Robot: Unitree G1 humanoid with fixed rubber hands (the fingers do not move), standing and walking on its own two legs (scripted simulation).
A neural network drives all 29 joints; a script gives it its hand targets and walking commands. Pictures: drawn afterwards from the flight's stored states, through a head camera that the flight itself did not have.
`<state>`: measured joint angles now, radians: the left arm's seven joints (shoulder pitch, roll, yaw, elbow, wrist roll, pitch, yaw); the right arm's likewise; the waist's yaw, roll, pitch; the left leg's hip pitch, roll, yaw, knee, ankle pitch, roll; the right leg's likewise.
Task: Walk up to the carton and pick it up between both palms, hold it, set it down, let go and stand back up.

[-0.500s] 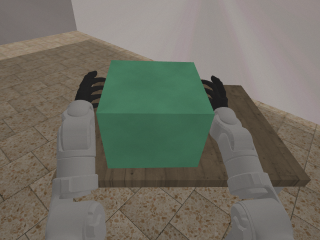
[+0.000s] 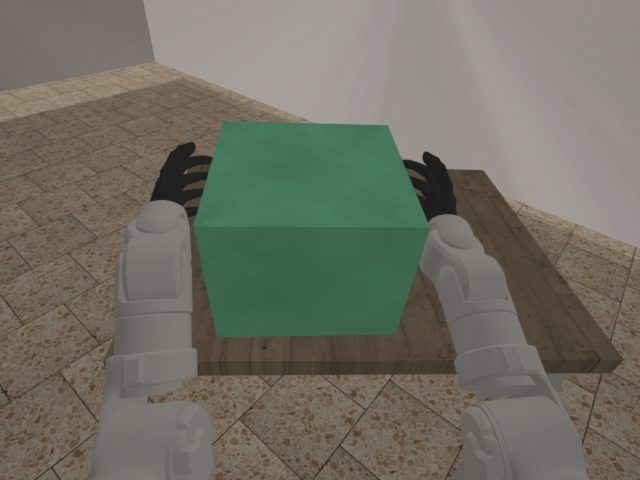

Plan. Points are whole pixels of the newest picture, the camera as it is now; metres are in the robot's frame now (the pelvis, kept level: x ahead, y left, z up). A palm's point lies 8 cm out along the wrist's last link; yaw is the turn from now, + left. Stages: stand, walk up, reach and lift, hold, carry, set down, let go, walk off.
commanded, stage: hold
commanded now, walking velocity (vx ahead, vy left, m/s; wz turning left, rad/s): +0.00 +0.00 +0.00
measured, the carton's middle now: (307, 224) +0.39 -0.02 +0.17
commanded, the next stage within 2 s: set down in 0.02 s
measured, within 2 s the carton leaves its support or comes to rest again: neither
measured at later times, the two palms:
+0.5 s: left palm (160, 200) +0.39 +0.16 +0.21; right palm (415, 214) +0.38 -0.15 +0.20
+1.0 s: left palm (182, 213) +0.41 +0.14 +0.18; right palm (420, 224) +0.39 -0.17 +0.17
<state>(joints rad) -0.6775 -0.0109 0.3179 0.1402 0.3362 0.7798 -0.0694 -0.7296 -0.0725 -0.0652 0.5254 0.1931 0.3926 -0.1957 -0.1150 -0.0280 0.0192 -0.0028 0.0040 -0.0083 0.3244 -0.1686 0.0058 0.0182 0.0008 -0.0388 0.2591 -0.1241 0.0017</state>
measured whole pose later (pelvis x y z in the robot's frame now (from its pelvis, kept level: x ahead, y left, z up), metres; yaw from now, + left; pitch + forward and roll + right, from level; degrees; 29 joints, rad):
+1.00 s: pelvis +0.03 +0.00 +0.00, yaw +2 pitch -9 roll -1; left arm -0.68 -0.02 0.31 0.34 0.35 0.47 -0.07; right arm -0.67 -0.02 -0.15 0.68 0.04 0.02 -0.17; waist -0.12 -0.06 0.08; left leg 0.03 0.00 -0.02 0.33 -0.21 0.01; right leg 0.07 -0.01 -0.08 0.24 -0.16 0.01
